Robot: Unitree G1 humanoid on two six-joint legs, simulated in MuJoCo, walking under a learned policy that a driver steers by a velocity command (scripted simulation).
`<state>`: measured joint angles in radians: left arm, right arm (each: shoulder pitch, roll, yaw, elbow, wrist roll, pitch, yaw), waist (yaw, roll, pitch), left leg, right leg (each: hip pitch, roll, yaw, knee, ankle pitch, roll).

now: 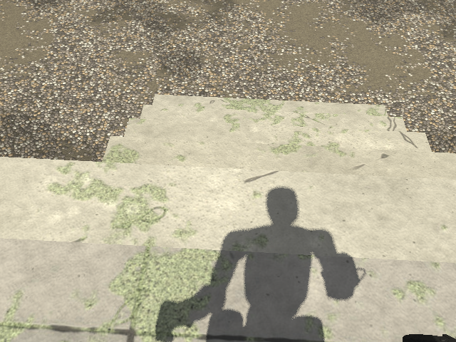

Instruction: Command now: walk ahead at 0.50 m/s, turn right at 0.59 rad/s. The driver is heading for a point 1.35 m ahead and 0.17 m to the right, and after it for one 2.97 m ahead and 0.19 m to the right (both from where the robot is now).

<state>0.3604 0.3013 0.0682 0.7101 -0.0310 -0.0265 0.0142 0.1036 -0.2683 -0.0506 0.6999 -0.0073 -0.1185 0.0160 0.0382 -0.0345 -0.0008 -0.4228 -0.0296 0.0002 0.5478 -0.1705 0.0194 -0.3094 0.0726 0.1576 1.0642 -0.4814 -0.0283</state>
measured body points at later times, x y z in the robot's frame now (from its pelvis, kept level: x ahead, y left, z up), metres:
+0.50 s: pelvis +0.25 -0.07 -0.01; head +0.29 -0.09 +0.44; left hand +0.53 +0.11 -0.08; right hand +0.19 -0.36 -0.14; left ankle +0.10 +0.11 -0.66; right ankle +0.32 -0.18 -0.73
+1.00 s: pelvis +0.55 -0.11 -0.01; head +0.57 -0.11 +0.44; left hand +0.61 +0.14 -0.14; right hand +0.68 -0.38 -0.10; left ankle +0.70 -0.04 -0.73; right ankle +0.32 -0.18 -0.72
